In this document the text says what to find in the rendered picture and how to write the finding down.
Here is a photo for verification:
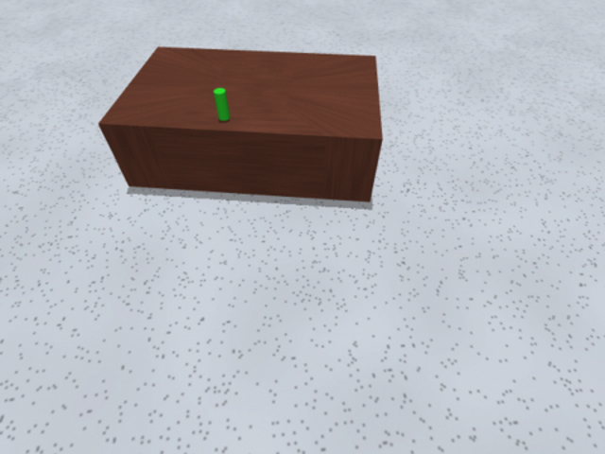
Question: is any can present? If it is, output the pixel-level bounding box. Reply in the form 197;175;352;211
214;88;230;121

